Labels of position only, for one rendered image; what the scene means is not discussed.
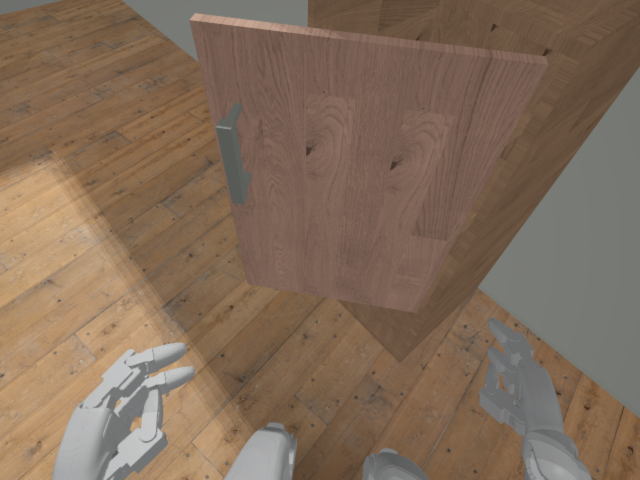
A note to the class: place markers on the cupboard door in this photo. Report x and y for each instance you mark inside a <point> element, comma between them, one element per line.
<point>367,153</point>

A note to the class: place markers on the robot thigh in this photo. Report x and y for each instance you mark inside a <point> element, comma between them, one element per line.
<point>269,454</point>
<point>390,466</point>

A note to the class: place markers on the right robot thigh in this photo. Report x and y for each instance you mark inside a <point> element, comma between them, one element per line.
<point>390,466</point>

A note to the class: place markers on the handle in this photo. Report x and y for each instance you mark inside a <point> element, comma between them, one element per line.
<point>237,179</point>

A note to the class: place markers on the left robot thigh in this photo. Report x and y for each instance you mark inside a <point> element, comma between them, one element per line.
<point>269,454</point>

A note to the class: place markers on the robot left hand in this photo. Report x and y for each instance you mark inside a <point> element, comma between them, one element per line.
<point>96,431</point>

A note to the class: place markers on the robot right hand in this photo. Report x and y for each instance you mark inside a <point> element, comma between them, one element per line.
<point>529,383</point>

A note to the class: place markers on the right robot forearm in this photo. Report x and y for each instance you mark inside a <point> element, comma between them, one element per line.
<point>551,455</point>

